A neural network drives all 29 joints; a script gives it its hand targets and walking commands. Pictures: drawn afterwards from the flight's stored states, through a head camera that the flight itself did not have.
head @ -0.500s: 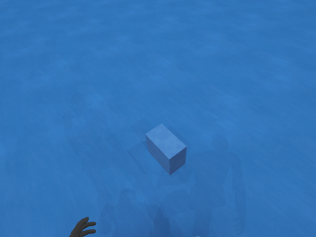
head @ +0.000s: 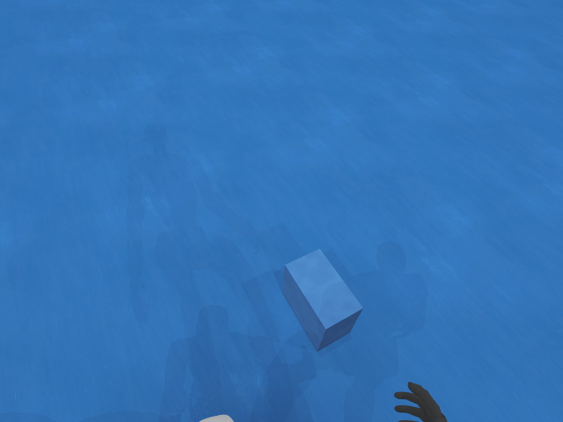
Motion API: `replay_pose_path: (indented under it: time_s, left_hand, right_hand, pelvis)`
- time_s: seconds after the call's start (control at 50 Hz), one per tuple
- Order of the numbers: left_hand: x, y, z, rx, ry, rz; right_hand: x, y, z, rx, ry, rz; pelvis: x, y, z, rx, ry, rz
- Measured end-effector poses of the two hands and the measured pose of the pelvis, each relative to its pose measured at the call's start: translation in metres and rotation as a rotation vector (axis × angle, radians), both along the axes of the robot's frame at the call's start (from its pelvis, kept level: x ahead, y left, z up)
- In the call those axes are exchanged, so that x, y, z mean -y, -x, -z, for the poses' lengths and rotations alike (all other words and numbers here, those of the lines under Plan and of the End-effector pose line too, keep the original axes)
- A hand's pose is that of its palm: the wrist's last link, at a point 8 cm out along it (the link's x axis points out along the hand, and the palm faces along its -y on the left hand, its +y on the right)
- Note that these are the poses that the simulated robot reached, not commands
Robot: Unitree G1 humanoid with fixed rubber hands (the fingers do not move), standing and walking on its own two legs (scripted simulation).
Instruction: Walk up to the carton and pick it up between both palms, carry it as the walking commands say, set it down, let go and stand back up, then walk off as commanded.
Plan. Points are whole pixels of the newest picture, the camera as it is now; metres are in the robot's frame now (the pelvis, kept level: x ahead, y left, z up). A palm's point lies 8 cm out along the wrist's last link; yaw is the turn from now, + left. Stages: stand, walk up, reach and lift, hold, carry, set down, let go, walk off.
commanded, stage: walk up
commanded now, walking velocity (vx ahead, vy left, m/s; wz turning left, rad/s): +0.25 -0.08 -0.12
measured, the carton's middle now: (318, 299) +0.60 -0.11 -0.65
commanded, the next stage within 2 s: none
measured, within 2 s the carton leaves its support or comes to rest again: neither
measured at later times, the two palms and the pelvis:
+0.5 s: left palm (198, 404) +0.16 +0.14 -0.11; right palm out of the picture +0.04 -0.33 -0.14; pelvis +0.05 -0.08 +0.01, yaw -2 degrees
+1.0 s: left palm out of the picture +0.08 +0.14 -0.12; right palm out of the picture +0.01 -0.36 -0.12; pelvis +0.04 -0.12 +0.02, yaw +5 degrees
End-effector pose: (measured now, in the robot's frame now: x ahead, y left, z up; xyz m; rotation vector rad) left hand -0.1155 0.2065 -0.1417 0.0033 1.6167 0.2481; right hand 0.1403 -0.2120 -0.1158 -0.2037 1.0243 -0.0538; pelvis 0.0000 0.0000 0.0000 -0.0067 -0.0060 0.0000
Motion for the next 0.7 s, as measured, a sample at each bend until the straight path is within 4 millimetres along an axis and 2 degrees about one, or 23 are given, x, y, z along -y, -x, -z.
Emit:
replay_pose_path:
  time_s: [0.06, 0.14, 0.2, 0.28, 0.34, 0.38, 0.42, 0.5, 0.6, 0.7]
  left_hand:
    - [-0.011, -0.053, 0.007, 0.061, 0.01, 0.053]
    - [-0.021, -0.139, 0.007, 0.206, -0.012, 0.126]
    - [-0.022, -0.197, 0.002, 0.3, -0.033, 0.175]
    - [-0.009, -0.256, -0.011, 0.393, -0.051, 0.239]
    - [0.009, -0.284, -0.021, 0.443, -0.074, 0.282]
    - [0.023, -0.293, -0.024, 0.468, -0.097, 0.297]
    - [0.037, -0.293, -0.029, 0.477, -0.111, 0.308]
    - [0.063, -0.278, -0.035, 0.451, -0.109, 0.298]
    - [0.092, -0.254, -0.029, 0.422, -0.063, 0.237]
    - [0.095, -0.227, -0.016, 0.395, -0.051, 0.166]
  right_hand:
    - [0.002, 0.013, -0.003, -0.039, 0.016, 0.06]
    - [0.013, 0.047, -0.002, -0.139, 0.045, 0.143]
    - [0.026, 0.074, -0.001, -0.219, 0.052, 0.193]
    - [0.048, 0.102, 0.006, -0.298, 0.039, 0.253]
    - [0.071, 0.113, 0.016, -0.333, 0.022, 0.281]
    - [0.088, 0.114, 0.026, -0.346, 0.012, 0.279]
    - [0.102, 0.111, 0.029, -0.351, 0.012, 0.269]
    - [0.12, 0.099, 0.028, -0.342, 0.005, 0.242]
    - [0.121, 0.087, 0.025, -0.331, 0.0, 0.206]
    - [0.107, 0.079, 0.021, -0.305, -0.005, 0.169]
  pelvis:
    - [-0.001, -0.015, -0.004, 0.006, -0.011, 0.029]
    - [0.004, -0.029, -0.009, 0.012, -0.004, 0.026]
    - [0.012, -0.034, -0.011, 0.013, 0.0, 0.023]
    - [0.03, -0.04, -0.01, 0.011, -0.004, 0.028]
    - [0.048, -0.045, -0.006, 0.009, -0.012, 0.038]
    - [0.062, -0.049, -0.002, 0.011, -0.011, 0.041]
    - [0.072, -0.048, -0.002, 0.013, -0.011, 0.034]
    - [0.082, -0.046, -0.009, 0.019, -0.012, 0.032]
    - [0.092, -0.045, -0.013, 0.017, 0.007, 0.02]
    - [0.095, -0.039, -0.012, 0.025, 0.026, 0.003]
